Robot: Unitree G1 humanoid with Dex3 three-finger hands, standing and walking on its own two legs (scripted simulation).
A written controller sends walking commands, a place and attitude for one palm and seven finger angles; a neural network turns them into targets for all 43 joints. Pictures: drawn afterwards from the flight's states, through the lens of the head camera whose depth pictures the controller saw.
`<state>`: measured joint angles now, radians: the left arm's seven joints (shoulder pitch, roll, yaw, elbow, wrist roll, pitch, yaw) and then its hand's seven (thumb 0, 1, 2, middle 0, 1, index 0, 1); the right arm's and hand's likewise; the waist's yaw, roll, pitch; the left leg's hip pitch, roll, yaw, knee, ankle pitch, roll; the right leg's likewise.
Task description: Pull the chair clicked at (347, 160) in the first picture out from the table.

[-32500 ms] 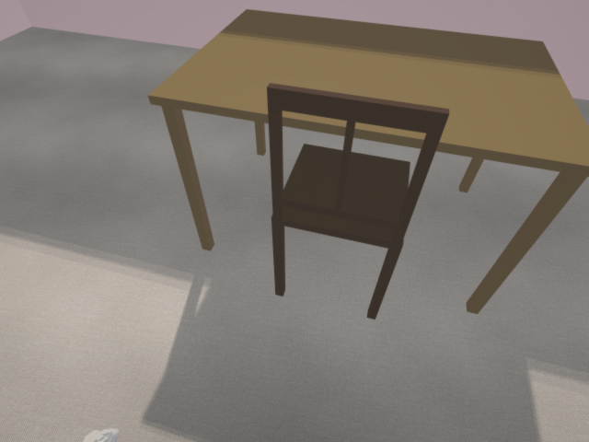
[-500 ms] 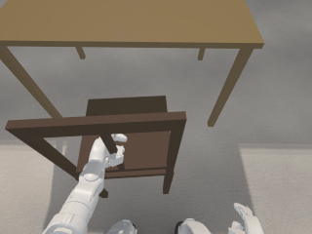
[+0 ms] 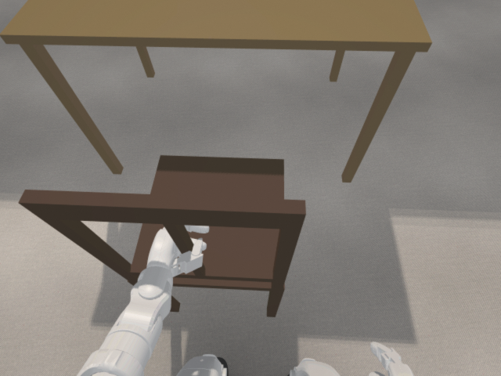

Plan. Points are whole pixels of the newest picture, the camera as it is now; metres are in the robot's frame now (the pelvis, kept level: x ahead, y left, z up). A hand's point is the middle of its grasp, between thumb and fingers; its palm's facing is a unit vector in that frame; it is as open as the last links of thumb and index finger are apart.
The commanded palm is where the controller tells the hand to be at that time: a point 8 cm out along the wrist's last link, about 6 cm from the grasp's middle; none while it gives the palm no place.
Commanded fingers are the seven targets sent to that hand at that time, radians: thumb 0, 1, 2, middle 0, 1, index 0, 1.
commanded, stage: step backward, pulling the chair out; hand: left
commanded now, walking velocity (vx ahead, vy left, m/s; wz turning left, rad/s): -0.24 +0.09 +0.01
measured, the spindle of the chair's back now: (188, 250) +0.32 +0.15 -0.09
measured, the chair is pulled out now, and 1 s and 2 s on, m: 0.48 0.67 0.67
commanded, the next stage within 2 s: stop walking, hand still on the chair in 0.26 s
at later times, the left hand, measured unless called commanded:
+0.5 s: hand (200, 329) +0.19 +0.10 -0.06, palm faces -0.09 -0.99 -0.09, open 5.0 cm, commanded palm +0.17 +0.16 -0.07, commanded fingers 0.00 0.90 0.90 -0.50 -1.45 -0.50 -1.45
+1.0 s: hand (179, 375) +0.12 +0.12 -0.06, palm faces -0.10 -0.99 -0.10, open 5.0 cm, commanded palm +0.11 +0.18 -0.07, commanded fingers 0.00 0.90 0.90 -0.50 -1.45 -0.50 -1.45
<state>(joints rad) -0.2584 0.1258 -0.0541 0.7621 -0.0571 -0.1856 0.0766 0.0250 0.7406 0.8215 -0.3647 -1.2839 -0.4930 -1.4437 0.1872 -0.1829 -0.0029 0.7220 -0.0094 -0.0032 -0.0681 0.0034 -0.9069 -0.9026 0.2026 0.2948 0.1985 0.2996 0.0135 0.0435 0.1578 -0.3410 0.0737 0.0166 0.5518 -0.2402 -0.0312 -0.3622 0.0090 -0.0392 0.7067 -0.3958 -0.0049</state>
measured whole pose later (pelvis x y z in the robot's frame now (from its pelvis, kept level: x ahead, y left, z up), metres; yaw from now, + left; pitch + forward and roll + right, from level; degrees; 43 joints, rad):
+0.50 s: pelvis -0.13 +0.02 +0.00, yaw +3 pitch +0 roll +3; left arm -0.30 0.08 -0.11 0.73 -0.04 -0.10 0.09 0.02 0.75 0.80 -0.31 -1.32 -0.49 -1.44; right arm 0.19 -0.27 -0.03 0.66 0.02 0.04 -0.13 0.00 -0.91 -0.90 0.20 0.29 0.19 0.30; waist -0.05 -0.06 0.17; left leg -0.15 0.03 0.08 0.49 -0.32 -0.05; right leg -0.45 -0.12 -0.01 0.62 -0.23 0.03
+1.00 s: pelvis -0.15 +0.04 +0.00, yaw +1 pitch -2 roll +0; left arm -0.17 0.07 -0.13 0.83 -0.05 -0.14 0.06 0.04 0.74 0.86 -0.34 -1.28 -0.49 -1.44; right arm 0.24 -0.23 0.00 0.71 0.03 0.02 -0.10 0.00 -0.91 -0.90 0.20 0.29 0.20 0.30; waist -0.04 0.02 0.07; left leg -0.13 0.05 0.08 0.46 -0.30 -0.03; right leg -0.24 -0.02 -0.05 0.49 -0.21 -0.01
